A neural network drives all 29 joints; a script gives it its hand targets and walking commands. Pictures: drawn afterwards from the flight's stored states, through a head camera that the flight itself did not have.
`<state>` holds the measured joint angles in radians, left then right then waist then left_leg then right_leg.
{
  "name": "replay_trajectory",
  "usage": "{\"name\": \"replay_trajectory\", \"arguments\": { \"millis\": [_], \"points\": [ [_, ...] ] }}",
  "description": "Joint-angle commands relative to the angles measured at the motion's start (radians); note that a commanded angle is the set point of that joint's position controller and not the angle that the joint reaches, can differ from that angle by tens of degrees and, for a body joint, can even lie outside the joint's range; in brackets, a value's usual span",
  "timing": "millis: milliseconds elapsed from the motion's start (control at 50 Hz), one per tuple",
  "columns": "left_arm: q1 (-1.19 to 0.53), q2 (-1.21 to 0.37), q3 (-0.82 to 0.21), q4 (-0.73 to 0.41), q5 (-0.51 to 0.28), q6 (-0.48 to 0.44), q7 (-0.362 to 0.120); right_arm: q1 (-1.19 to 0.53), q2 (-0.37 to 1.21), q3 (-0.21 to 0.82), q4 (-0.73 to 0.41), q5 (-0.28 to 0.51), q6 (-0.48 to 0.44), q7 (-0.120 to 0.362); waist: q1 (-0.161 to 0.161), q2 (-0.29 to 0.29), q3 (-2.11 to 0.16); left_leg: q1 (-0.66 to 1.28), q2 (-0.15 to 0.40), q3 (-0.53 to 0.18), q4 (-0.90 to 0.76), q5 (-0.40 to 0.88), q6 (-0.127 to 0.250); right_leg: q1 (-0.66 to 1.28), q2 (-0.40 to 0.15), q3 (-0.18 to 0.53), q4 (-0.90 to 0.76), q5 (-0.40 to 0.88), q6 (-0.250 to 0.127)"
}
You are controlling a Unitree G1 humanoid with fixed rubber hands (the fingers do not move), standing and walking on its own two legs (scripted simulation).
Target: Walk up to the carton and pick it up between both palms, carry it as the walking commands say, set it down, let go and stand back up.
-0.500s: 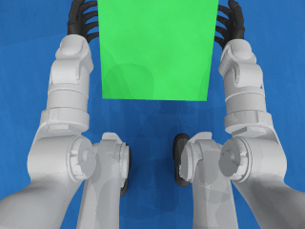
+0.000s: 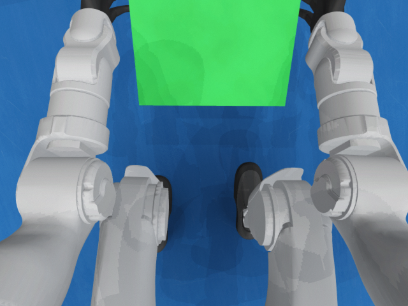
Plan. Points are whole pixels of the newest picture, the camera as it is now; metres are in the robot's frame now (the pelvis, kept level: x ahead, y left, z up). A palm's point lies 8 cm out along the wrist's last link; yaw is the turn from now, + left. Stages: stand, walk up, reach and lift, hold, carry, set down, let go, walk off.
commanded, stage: set down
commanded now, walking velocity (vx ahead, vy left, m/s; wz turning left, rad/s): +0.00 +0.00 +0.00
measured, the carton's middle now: (211, 17) +0.56 -0.02 -0.24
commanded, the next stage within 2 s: none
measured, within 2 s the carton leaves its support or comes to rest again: rests again in 1.80 s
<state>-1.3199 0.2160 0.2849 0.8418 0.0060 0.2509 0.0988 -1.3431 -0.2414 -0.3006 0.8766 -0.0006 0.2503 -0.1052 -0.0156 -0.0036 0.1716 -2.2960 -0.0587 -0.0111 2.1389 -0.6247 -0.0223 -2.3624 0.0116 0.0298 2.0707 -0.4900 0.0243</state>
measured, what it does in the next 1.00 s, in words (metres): stands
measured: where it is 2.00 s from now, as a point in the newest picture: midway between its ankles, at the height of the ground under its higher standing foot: (202, 219)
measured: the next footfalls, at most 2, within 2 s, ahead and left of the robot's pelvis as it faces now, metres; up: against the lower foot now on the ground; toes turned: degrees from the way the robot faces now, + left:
none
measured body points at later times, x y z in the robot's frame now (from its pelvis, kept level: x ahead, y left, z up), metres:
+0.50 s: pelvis -0.01 +0.00 -0.02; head +0.36 +0.00 +0.23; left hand +0.56 +0.15 -0.19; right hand +0.56 -0.18 -0.18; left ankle +0.09 +0.12 -0.35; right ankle +0.12 -0.13 -0.35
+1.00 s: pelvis +0.01 +0.00 -0.02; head +0.38 +0.01 +0.22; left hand +0.57 +0.15 -0.20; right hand +0.57 -0.19 -0.20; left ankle +0.09 +0.12 -0.35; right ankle +0.12 -0.13 -0.35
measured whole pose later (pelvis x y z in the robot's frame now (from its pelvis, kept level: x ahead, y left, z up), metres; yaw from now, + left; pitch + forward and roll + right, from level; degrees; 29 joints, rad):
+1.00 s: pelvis +0.01 +0.00 -0.02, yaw +0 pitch +39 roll +0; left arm -1.42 0.24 0.32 0.92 0.03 0.19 0.02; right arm -1.45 -0.31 -0.34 1.02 0.03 0.17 -0.03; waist -0.01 -0.01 0.34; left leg -2.25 -0.07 -0.02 2.26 -0.68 -0.02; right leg -2.32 0.01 0.02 2.19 -0.54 0.02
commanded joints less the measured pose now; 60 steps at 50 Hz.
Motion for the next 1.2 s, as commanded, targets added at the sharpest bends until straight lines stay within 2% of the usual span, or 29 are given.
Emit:
{"name": "replay_trajectory", "arguments": {
  "millis": [0, 120, 160, 260, 420, 560, 800, 1180],
  "points": [
    [-0.644, -0.837, -0.417, -0.144, -0.127, -0.056, -0.273, -0.566, 0.88, 0.39, -0.103, 0.127, -0.044, 0.279, 0.01, 0.018, -1.235, 0.52, -0.058, 0.079, -0.176, 0.395, 0.001, 0.78, 0.081, -0.1, -0.049, 0.364, -0.015],
    [-0.687, -0.813, -0.44, -0.14, -0.151, -0.072, -0.262, -0.607, 0.855, 0.391, -0.091, 0.163, -0.065, 0.278, 0.002, 0.036, -1.228, 0.563, -0.051, 0.072, -0.139, 0.422, 0.001, 0.761, 0.077, -0.102, -0.009, 0.381, -0.02],
    [-0.674, -0.818, -0.437, -0.127, -0.147, -0.07, -0.261, -0.628, 0.85, 0.4, -0.084, 0.174, -0.069, 0.28, 0.019, 0.039, -1.204, 0.559, -0.051, 0.071, -0.138, 0.421, 0.0, 0.754, 0.078, -0.101, -0.003, 0.374, -0.02],
    [-0.657, -0.825, -0.417, -0.088, -0.144, -0.075, -0.27, -0.616, 0.839, 0.378, -0.045, 0.161, -0.074, 0.283, 0.003, 0.027, -1.109, 0.521, -0.053, 0.063, -0.13, 0.395, 0.006, 0.72, 0.077, -0.1, 0.003, 0.351, -0.023],
    [-0.656, -0.795, -0.369, -0.025, -0.114, -0.067, -0.286, -0.617, 0.818, 0.344, 0.014, 0.135, -0.066, 0.291, 0.009, 0.019, -0.962, 0.443, -0.049, 0.065, -0.13, 0.294, 0.014, 0.687, 0.072, -0.09, 0.001, 0.261, -0.027],
    [-0.623, -0.788, -0.337, 0.02, -0.089, -0.06, -0.305, -0.58, 0.821, 0.32, 0.056, 0.116, -0.059, 0.301, 0.017, 0.019, -0.861, 0.387, -0.047, 0.066, -0.123, 0.264, 0.018, 0.672, 0.072, -0.079, 0.002, 0.243, -0.03],
    [-0.524, -0.795, -0.317, 0.059, -0.048, -0.053, -0.322, -0.492, 0.823, 0.287, 0.105, 0.09, -0.056, 0.317, 0.02, 0.03, -0.764, 0.354, -0.046, 0.057, -0.112, 0.285, 0.017, 0.624, 0.076, -0.074, 0.015, 0.266, -0.032],
    [-0.4, -0.772, -0.29, 0.109, 0.002, -0.051, -0.316, -0.377, 0.79, 0.238, 0.171, 0.05, -0.06, 0.329, 0.011, 0.043, -0.68, 0.354, -0.05, 0.039, -0.104, 0.321, 0.015, 0.557, 0.072, -0.072, 0.032, 0.287, -0.026]
  ]
}}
